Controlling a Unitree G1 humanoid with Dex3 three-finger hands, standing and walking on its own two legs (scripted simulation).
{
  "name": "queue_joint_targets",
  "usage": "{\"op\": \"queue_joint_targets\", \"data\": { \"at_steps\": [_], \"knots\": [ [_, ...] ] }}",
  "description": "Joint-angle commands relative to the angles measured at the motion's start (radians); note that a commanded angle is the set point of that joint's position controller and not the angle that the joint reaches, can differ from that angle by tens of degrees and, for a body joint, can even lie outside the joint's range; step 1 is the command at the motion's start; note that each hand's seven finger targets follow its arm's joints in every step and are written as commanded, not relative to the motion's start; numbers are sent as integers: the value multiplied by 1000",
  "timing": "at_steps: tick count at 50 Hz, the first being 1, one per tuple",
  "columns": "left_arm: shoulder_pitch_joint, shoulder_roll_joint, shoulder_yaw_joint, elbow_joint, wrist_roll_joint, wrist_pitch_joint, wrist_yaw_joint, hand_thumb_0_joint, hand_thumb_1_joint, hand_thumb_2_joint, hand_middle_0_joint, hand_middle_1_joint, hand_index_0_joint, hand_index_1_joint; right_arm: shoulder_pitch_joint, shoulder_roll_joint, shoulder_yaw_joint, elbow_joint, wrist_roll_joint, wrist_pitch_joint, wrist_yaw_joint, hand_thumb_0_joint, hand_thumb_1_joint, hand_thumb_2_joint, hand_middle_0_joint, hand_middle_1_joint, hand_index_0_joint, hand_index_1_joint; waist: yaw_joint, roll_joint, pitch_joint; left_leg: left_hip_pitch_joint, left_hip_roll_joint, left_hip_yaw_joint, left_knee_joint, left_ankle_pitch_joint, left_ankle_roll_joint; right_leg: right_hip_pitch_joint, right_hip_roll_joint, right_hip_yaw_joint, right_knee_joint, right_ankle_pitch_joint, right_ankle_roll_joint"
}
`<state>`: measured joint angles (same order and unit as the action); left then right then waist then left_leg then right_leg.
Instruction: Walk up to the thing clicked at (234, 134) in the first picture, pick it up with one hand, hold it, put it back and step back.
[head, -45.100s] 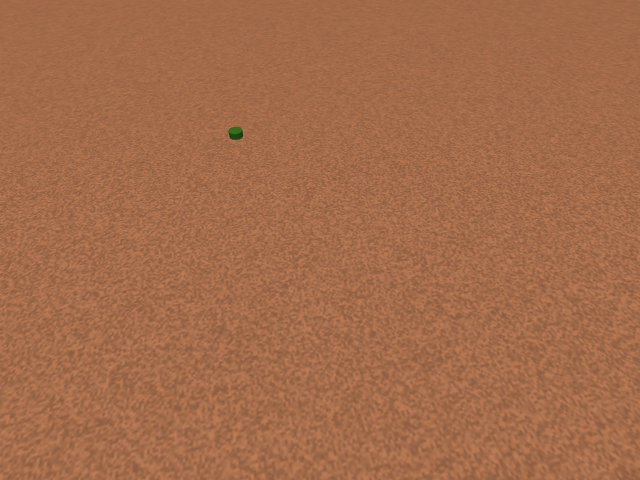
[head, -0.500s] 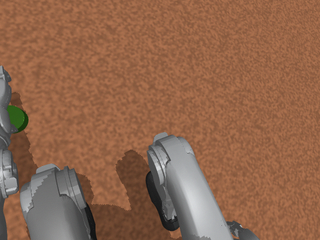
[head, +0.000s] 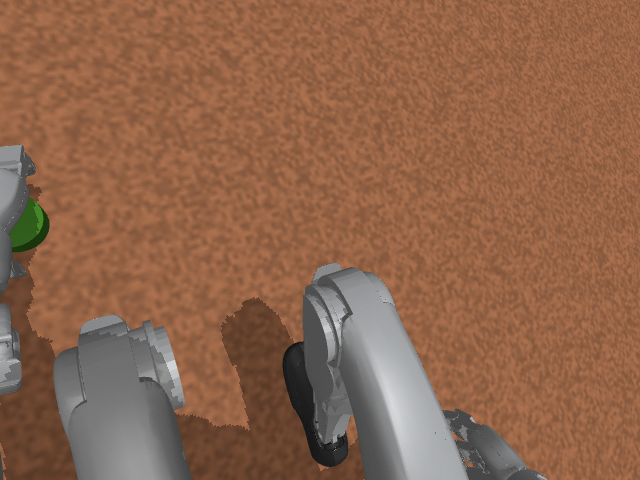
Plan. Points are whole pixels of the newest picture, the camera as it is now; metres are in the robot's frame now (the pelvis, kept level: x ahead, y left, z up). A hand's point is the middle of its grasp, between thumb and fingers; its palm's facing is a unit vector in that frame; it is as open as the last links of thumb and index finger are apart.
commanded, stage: rest palm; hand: left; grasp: from above
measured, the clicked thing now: (13, 222) +0.47 +0.30 -0.29
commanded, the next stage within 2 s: close in 1.36 s
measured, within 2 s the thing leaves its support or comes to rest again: neither
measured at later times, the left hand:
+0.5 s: hand (19, 225) +0.46 +0.28 -0.26, palm faces -0.46 -0.16 -0.87, open 14.1 cm
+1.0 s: hand (25, 233) +0.45 +0.28 -0.27, palm faces -0.44 -0.12 -0.89, open 14.0 cm
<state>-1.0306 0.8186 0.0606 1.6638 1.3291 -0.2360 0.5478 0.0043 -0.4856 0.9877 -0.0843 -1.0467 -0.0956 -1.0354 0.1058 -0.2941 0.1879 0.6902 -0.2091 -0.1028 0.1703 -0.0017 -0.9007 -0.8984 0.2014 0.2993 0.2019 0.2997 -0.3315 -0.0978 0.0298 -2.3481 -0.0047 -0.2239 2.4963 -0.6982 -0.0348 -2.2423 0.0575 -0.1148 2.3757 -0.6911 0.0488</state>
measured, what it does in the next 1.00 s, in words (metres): stands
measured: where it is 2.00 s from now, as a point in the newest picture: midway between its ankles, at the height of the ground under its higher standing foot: (245, 455)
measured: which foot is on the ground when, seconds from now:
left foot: down 0.00-1.00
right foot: down 0.00-1.00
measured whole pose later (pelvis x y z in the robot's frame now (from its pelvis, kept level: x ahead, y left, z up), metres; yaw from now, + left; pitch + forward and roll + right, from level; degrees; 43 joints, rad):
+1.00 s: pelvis +0.00 +0.01 -0.01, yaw -4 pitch +27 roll -15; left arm -1.06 0.95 0.05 1.79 1.27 -0.20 0.70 0.00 -0.48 0.94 -0.08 -1.03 -0.09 -1.02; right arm 0.06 -0.34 0.31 0.68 -0.28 -0.27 0.28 0.00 -0.91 -0.91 0.20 0.30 0.20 0.30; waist -0.39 -0.16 0.17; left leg -2.34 0.01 -0.29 2.56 -0.72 -0.02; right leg -2.22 0.09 -0.16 2.38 -0.67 0.07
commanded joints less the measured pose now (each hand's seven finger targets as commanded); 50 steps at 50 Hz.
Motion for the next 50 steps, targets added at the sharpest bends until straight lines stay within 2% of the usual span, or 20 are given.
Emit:
{"op": "queue_joint_targets", "data": {
  "at_steps": [1,6,7,10,11,12,14,16,19,20,23,26,27,29,33,34,35,43,45,50],
  "knots": [
    [-343,194,19,-34,0,38,121,0,-498,963,-71,-1017,-78,-1008,195,-290,-66,28,-31,-28,12,0,-890,-897,200,300,200,300,-58,487,-551,508,22,128,-243,192,42,250,27,-122,-193,269,-74],
    [-380,254,28,-41,-36,67,140,0,-493,951,-66,-1028,-78,-1013,185,-318,-46,22,-38,-67,28,0,-891,-897,200,300,200,300,-64,468,-581,484,28,123,-231,138,51,283,33,-119,-210,218,-70],
    [-336,229,10,27,-47,78,135,0,-488,937,-66,-1033,-82,-1015,179,-314,-40,18,-40,-76,34,0,-893,-898,200,300,200,300,-74,466,-538,464,30,122,-225,116,50,284,33,-112,-205,199,-74],
    [-346,261,24,14,-77,79,123,0,-480,923,-65,-1041,-86,-1018,186,-331,-27,13,-41,-100,42,0,-894,-897,200,300,200,300,-76,425,-545,446,32,110,-214,105,57,293,37,-125,-209,191,-67],
    [-337,266,15,5,-86,78,113,0,-491,929,-64,-1032,-81,-1013,176,-330,-22,5,-39,-105,44,0,-895,-898,200,300,200,300,-80,420,-547,442,34,110,-207,109,58,321,41,-115,-213,194,-67],
    [-349,317,48,-26,-88,74,110,0,-498,937,-64,-1034,-79,-1017,183,-343,-18,-8,-37,-108,45,0,-895,-898,200,300,200,300,-72,425,-586,454,35,112,-198,146,60,359,41,-111,-215,229,-63],
    [-309,297,35,-5,-105,74,104,0,-501,934,-66,-1031,-81,-1014,187,-329,-4,4,-41,-114,51,0,-898,-899,200,300,200,300,-66,418,-596,456,38,108,-188,183,58,388,45,-114,-200,267,-61],
    [-273,350,75,9,-105,69,100,0,-516,946,-61,-1024,-71,-1012,201,-351,-3,4,-44,-124,56,0,-898,-900,200,300,200,300,-67,422,-570,453,38,106,-180,200,57,391,45,-124,-198,283,-59],
    [-247,355,79,-43,-103,58,102,0,-522,956,-70,-1001,-73,-995,189,-338,5,2,-45,-117,53,0,-897,-900,200,300,200,300,-41,485,-636,504,42,100,-196,263,44,437,53,-130,-187,336,-66],
    [-229,317,51,-26,-104,57,101,0,-521,947,-68,-1004,-73,-996,183,-327,13,1,-50,-119,58,0,-898,-901,200,300,200,300,-45,498,-614,501,42,97,-201,266,41,425,55,-135,-179,340,-70],
    [-231,358,76,-18,-95,50,104,0,-532,959,-64,-996,-66,-992,202,-353,10,9,-59,-119,66,0,-897,-900,200,300,200,300,-77,495,-574,500,45,91,-185,277,41,420,53,-149,-174,358,-65],
    [-253,316,45,-19,-103,37,102,0,-540,973,-72,-985,-67,-988,194,-351,10,6,-60,-124,74,0,-899,-901,200,300,200,300,-90,463,-528,470,47,88,-177,239,47,404,57,-147,-193,336,-60],
    [-248,339,60,-49,-104,31,111,0,-546,977,-70,-983,-64,-988,192,-354,10,9,-58,-122,73,0,-898,-902,200,300,200,300,-73,480,-553,484,52,82,-188,253,43,429,62,-146,-198,344,-62],
    [-241,326,52,-30,-105,20,116,0,-546,977,-65,-983,-59,-986,192,-354,11,11,-61,-127,76,0,-896,-901,200,300,200,300,-81,473,-537,486,52,79,-186,240,42,415,60,-153,-197,333,-61],
    [-252,310,37,3,-80,6,123,0,-531,965,-66,-1004,-67,-1001,190,-358,11,23,-66,-134,84,0,-900,-903,200,300,200,300,-104,499,-502,509,52,64,-199,237,31,375,54,-178,-173,319,-66],
    [-264,283,8,11,-82,3,123,0,-510,948,-69,-1011,-75,-1002,162,-359,9,14,-66,-138,86,0,-897,-902,200,300,200,300,-105,484,-476,482,52,63,-194,194,35,357,56,-175,-179,287,-65],
    [-273,314,26,-8,-81,-2,132,0,-522,974,-76,-1016,-76,-1014,168,-362,16,15,-68,-138,86,0,-901,-904,199,300,200,300,-103,472,-490,484,54,61,-196,194,37,375,59,-177,-190,289,-63],
    [-285,284,-23,19,-57,10,181,0,-489,927,-73,-1035,-86,-1019,124,-379,15,15,-72,-162,95,0,-901,-904,199,300,200,300,-109,471,-439,483,54,55,-211,152,30,332,59,-180,-191,255,-64],
    [-279,304,-7,39,-54,24,194,0,-483,916,-73,-1036,-89,-1018,131,-388,18,5,-75,-168,100,0,-902,-904,199,300,199,300,-116,473,-441,492,55,54,-215,151,30,339,58,-179,-199,256,-62],
    [-284,305,-9,29,-78,56,213,0,-492,920,-69,-1035,-83,-1019,126,-396,22,11,-69,-185,111,0,-905,-905,199,300,199,300,-115,474,-465,510,61,42,-212,185,26,354,58,-177,-188,291,-60]
  ]
}}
